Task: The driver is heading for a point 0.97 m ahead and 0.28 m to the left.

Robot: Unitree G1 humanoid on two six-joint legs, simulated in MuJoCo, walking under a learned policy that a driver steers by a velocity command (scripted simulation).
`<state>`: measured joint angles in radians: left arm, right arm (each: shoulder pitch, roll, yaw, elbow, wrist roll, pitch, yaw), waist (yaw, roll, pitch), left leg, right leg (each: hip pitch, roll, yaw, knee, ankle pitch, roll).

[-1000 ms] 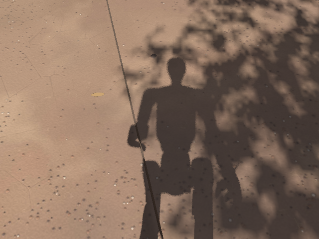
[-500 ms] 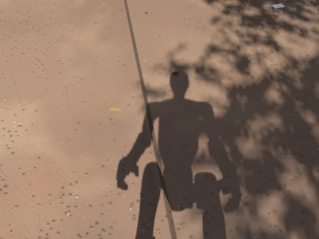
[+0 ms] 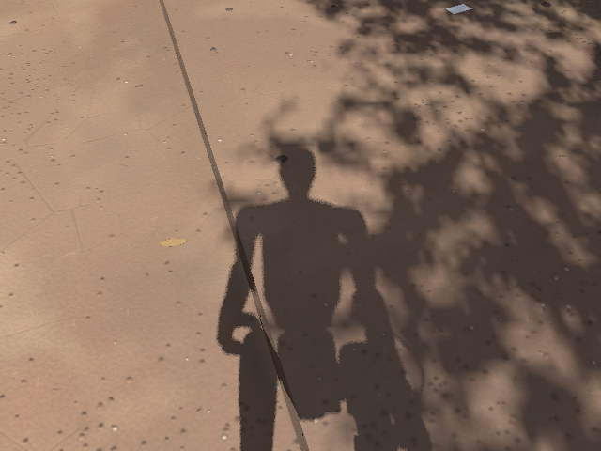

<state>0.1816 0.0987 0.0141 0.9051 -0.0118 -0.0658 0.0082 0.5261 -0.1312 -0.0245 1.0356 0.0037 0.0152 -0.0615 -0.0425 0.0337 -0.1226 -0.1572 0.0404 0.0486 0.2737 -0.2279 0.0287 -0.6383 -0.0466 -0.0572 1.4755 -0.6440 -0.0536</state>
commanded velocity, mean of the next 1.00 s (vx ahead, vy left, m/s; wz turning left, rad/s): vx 0.47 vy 0.00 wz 0.14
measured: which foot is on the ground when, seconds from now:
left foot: down 0.00-0.12, up 0.14-0.36, down 0.38-0.80, up 0.82-1.00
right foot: down 0.00-0.34, up 0.36-0.76, down 0.78-1.00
